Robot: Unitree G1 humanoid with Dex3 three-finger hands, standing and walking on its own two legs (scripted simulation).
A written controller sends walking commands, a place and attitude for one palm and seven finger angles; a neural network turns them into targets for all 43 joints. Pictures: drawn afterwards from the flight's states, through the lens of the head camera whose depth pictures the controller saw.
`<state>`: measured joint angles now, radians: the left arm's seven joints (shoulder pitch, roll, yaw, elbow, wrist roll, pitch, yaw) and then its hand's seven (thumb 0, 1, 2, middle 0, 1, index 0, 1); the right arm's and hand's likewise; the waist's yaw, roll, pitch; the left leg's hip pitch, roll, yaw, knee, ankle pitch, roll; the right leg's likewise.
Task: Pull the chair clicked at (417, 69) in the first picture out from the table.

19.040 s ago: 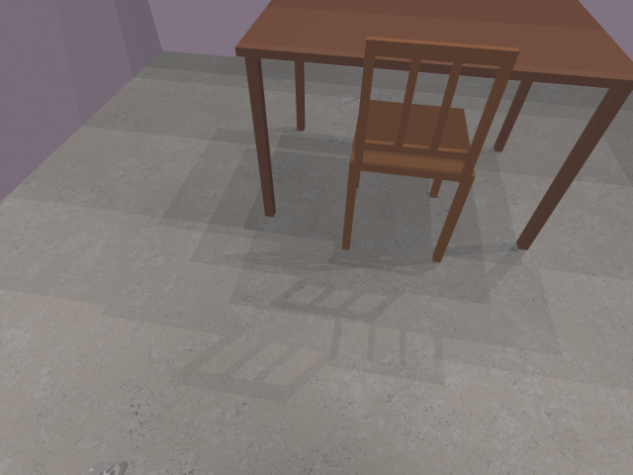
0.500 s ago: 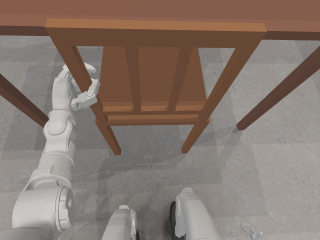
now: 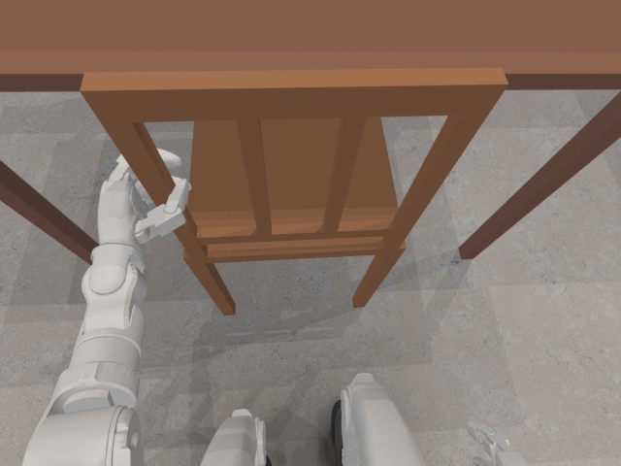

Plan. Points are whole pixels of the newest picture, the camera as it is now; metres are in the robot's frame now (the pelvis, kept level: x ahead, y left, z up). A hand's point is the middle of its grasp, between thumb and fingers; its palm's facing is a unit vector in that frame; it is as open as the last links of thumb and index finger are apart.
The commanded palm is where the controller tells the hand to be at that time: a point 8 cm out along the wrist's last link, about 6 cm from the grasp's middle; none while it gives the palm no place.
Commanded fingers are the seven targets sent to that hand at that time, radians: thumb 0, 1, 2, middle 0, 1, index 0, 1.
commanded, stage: hook a spindle and tug to test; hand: left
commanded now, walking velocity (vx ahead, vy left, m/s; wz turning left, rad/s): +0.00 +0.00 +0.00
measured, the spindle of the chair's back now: (258, 185) +0.47 +0.05 +0.01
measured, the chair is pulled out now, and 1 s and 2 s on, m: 0.01 0.07 0.13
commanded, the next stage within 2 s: step backward, pulling the chair out in 0.04 s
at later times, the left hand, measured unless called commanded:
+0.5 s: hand (175, 211) +0.42 +0.14 +0.03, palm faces +0.01 -0.99 -0.14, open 6.0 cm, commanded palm +0.40 +0.19 +0.03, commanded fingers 0.00 0.90 0.90 -0.50 -1.45 -0.50 -1.45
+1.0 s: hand (189, 264) +0.35 +0.12 +0.03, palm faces +0.02 -0.99 -0.16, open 5.9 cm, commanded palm +0.34 +0.17 +0.04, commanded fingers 0.00 0.90 0.90 -0.50 -1.45 -0.50 -1.45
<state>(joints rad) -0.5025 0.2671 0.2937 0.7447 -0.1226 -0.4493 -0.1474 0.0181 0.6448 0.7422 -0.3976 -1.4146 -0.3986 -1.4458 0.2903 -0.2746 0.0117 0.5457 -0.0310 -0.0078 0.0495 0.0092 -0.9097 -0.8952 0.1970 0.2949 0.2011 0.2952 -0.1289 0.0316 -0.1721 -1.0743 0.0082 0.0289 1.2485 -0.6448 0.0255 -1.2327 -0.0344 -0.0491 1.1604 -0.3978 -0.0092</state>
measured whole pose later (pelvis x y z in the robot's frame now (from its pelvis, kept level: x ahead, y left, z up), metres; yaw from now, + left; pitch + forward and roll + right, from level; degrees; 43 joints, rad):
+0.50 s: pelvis +0.02 +0.01 +0.10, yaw +1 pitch +13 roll -2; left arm -0.58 0.22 0.11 1.03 -0.03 -0.19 0.06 0.13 0.61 0.72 -0.33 -1.13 -0.48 -1.44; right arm 0.30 -0.24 -0.02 0.63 0.06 0.09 -0.09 0.01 -0.91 -0.89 0.20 0.30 0.20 0.30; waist -0.11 0.02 0.03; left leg -0.48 -0.01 0.01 0.65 -0.38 0.01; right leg -0.62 -0.03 -0.06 0.59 -0.14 0.00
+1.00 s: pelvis -0.03 +0.00 +0.10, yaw -2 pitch +7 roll +1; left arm -0.49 0.20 0.10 0.99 -0.07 -0.19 0.09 0.09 0.61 0.70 -0.31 -1.17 -0.50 -1.44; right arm 0.26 -0.20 0.00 0.68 0.06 0.09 -0.10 0.01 -0.91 -0.89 0.20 0.30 0.20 0.30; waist -0.09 -0.01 0.08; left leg -0.42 -0.01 0.09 0.62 -0.33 0.02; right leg -0.58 -0.02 0.01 0.57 -0.11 0.00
